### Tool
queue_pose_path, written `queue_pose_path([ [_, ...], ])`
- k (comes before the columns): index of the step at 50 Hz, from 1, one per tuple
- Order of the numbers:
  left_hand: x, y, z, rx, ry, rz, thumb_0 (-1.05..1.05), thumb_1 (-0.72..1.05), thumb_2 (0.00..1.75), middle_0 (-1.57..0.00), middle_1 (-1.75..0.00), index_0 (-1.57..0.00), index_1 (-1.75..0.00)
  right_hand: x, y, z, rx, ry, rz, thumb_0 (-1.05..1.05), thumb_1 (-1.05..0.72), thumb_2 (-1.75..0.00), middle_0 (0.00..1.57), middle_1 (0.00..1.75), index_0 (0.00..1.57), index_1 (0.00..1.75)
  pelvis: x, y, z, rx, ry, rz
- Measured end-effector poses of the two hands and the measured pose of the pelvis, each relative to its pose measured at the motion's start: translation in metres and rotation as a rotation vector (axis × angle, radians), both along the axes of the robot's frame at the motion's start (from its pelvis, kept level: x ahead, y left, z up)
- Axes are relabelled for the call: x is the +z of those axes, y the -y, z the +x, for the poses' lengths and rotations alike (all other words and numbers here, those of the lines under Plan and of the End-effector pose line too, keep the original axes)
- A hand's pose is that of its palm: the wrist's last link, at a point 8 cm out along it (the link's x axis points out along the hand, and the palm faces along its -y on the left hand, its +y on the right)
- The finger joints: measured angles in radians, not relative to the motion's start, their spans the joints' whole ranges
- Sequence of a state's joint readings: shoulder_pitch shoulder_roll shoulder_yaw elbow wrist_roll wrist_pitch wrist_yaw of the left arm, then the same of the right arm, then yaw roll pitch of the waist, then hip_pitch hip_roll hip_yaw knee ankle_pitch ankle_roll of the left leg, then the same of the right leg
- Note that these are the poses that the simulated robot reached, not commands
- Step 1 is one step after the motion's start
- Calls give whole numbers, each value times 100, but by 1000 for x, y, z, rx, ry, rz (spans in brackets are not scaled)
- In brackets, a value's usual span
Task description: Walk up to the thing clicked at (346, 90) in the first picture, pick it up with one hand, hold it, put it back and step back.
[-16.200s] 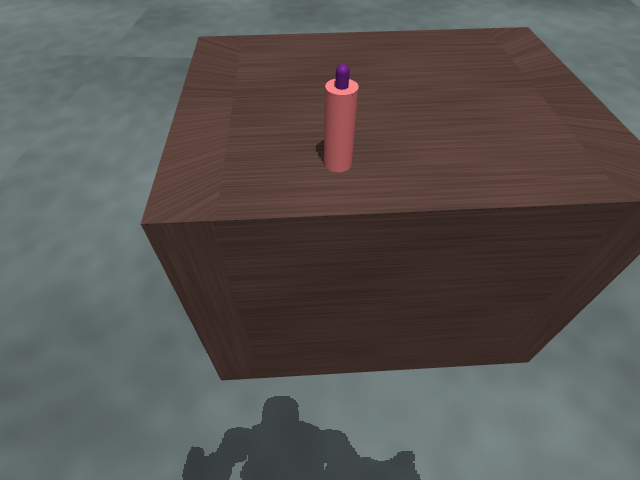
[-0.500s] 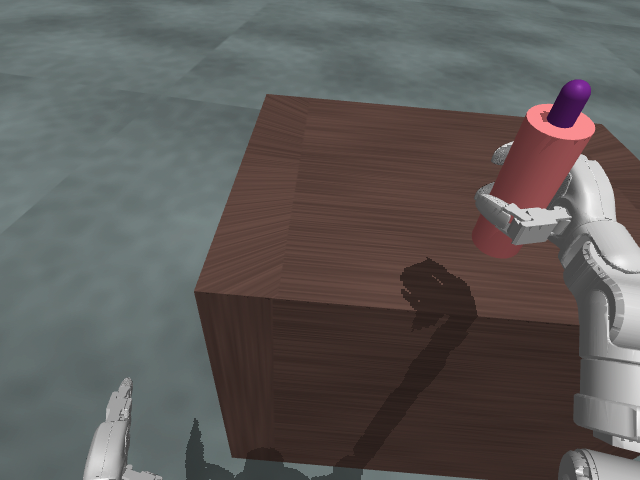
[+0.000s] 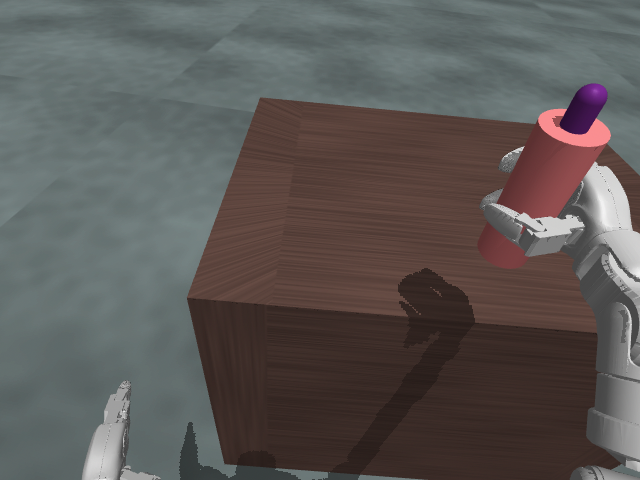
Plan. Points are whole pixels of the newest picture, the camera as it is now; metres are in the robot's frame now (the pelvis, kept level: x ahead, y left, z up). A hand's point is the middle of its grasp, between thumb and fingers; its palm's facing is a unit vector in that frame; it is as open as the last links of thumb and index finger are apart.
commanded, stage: hold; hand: right
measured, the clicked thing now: (540, 184) +0.32 -0.18 +0.28
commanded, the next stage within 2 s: none
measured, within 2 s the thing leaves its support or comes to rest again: neither
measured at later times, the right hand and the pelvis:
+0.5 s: hand (528, 200) +0.32 -0.18 +0.26, palm faces -0.01 +1.00 -0.04, open 8.1 cm; pelvis +0.00 +0.00 +0.00, yaw +0 degrees
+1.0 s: hand (523, 194) +0.32 -0.17 +0.26, palm faces -0.02 +1.00 -0.05, open 8.1 cm; pelvis +0.00 +0.00 +0.00, yaw +0 degrees
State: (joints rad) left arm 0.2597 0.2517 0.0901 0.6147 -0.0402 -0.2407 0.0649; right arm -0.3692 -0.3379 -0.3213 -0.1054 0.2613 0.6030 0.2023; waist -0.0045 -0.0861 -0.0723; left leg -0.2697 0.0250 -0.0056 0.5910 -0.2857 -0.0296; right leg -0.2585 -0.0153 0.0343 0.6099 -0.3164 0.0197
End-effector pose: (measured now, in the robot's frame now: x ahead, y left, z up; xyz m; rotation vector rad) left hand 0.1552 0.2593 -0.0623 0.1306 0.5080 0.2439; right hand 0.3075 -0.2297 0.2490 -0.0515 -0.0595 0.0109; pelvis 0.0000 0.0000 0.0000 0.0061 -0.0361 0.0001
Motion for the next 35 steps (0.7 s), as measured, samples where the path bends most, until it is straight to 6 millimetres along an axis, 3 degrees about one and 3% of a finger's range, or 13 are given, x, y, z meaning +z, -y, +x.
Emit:
queue_pose_path([
  [10, 4, 3, 11, -13, 28, 3, -1, -54, 5, -5, -5, -4, -4, 8, 1, -8, 3, 17, -13, 0, 22, -116, 80, 115, 84, 116, 0, 1, 2, -4, 6, 1],
  [19, -1, -1, 5, 1, 12, -1, -1, -54, 5, -5, -5, -5, -5, 13, 0, -5, 20, 2, -1, 0, 22, -117, 80, 115, 84, 116, 0, 1, 1, -6, 6, 1],
  [26, -1, -1, -1, -6, -1, 3, -1, -54, 5, -5, -5, -5, -4, 9, 1, -5, 2, -12, 7, 0, 22, -117, 80, 115, 84, 116, 0, -1, -1, -2, 6, -1],
  [35, 3, 2, 6, -20, 30, 2, -1, -54, 5, -5, -5, -5, -5, 6, -7, -11, 17, -2, -1, 0, 22, -117, 80, 115, 84, 116, 0, -2, -3, -6, 8, 0],
])
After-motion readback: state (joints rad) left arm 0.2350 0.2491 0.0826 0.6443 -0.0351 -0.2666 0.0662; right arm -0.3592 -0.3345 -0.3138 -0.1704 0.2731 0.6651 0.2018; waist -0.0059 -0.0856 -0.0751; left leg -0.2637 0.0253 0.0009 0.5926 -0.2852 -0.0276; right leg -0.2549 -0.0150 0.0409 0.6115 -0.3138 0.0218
